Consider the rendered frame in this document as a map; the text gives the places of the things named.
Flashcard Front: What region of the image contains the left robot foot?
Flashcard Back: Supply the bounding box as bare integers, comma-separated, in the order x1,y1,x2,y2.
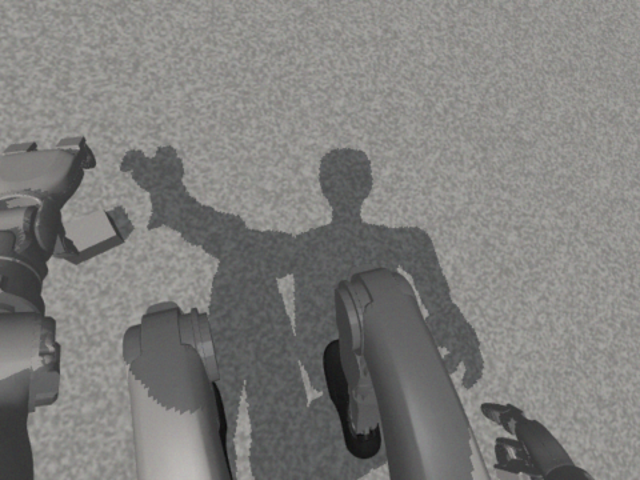
212,382,233,480

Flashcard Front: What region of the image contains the right robot hand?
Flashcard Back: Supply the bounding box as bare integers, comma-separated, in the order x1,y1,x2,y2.
481,403,575,480

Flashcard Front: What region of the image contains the small box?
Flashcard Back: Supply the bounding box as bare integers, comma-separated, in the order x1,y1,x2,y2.
64,209,125,265

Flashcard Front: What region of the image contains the left robot hand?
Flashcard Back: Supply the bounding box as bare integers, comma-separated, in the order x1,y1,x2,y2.
0,136,96,259

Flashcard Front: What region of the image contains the right robot foot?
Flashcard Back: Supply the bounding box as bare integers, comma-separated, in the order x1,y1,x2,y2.
323,339,381,459

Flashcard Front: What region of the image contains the left robot arm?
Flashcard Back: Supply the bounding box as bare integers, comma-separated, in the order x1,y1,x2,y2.
0,190,61,480

